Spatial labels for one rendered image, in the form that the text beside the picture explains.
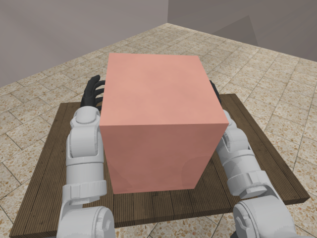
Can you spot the table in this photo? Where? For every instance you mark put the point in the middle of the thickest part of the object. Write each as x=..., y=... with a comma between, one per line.
x=39, y=213

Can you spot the robot left upper arm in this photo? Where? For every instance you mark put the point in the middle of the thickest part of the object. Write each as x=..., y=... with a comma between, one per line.
x=91, y=222

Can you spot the left robot forearm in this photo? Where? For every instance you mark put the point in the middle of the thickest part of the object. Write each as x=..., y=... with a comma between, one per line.
x=84, y=160

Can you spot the robot left hand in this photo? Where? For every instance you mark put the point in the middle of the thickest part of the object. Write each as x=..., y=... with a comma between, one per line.
x=90, y=93

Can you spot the carton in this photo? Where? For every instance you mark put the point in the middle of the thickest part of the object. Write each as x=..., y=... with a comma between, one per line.
x=160, y=123

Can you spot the right robot forearm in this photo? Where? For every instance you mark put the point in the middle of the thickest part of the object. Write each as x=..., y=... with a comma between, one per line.
x=245, y=178

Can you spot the robot right hand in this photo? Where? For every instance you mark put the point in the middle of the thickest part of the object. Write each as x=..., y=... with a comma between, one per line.
x=216, y=92

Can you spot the robot right upper arm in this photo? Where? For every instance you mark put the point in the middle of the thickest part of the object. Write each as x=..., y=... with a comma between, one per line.
x=263, y=217

